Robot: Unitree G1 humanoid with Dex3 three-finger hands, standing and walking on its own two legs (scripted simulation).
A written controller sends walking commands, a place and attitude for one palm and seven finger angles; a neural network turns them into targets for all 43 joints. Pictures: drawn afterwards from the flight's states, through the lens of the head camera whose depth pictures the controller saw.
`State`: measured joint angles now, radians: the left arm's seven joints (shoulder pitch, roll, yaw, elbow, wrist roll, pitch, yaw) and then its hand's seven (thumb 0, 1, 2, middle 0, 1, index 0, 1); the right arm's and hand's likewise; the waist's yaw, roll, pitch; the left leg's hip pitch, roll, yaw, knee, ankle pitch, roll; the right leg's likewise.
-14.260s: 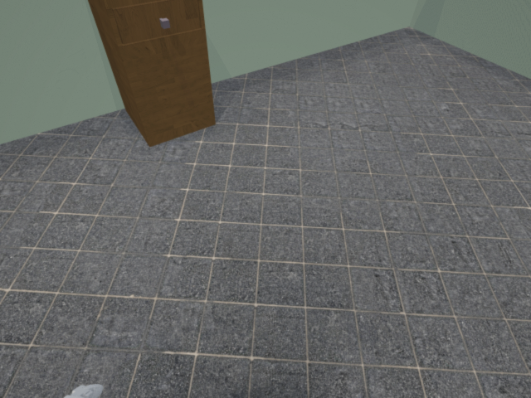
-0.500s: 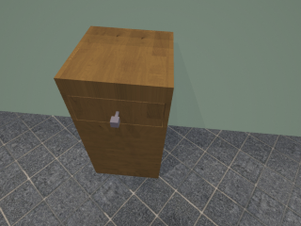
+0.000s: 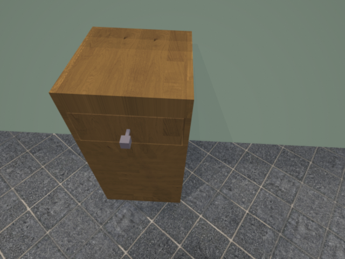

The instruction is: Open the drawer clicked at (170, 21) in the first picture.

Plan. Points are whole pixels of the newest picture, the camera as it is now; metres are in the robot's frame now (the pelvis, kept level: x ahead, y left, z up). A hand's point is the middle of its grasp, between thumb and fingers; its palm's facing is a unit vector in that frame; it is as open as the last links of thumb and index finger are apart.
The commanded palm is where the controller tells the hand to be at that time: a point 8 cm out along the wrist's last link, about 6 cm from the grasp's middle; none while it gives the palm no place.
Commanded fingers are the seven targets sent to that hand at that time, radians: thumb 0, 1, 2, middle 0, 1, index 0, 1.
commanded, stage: look again from close up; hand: left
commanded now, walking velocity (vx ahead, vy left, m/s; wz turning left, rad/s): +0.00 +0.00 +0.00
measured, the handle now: (126, 138) +0.50 +0.19 -0.10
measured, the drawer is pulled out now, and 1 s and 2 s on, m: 0.00 0.00 0.00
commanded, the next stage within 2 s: raise the hand with hooked fingers in 0.38 s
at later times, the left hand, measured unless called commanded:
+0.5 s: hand out of the picture -0.05 +0.17 -0.18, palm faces +0.03 -0.99 -0.17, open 7.4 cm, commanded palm +0.06 +0.22 -0.07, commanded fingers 0.00 0.85 0.88 -0.20 -0.33 -0.20 -0.33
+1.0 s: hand out of the picture +0.11 +0.20 -0.07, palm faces -0.03 -0.14 -0.99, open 9.1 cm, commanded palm +0.12 +0.22 +0.00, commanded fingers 0.00 0.27 0.63 -0.25 -0.70 -0.25 -0.70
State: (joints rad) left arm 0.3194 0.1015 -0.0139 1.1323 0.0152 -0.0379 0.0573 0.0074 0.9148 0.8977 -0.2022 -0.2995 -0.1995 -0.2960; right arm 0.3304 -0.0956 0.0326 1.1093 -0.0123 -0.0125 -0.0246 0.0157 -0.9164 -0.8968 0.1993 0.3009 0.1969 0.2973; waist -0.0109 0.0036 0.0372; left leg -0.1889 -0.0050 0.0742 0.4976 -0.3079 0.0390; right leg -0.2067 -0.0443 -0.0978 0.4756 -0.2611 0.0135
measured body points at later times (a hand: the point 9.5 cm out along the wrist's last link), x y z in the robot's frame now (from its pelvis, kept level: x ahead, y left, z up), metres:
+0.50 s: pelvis -0.03 +0.01 +0.00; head -0.05 +0.01 +0.45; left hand -0.05 +0.22 -0.16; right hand -0.04 -0.21 -0.16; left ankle -0.03 +0.09 -0.74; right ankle -0.01 -0.13 -0.74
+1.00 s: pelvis -0.05 -0.02 -0.04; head -0.02 -0.03 +0.41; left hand +0.11 +0.21 -0.02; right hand +0.23 -0.22 -0.09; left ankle -0.03 +0.09 -0.74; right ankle -0.01 -0.12 -0.74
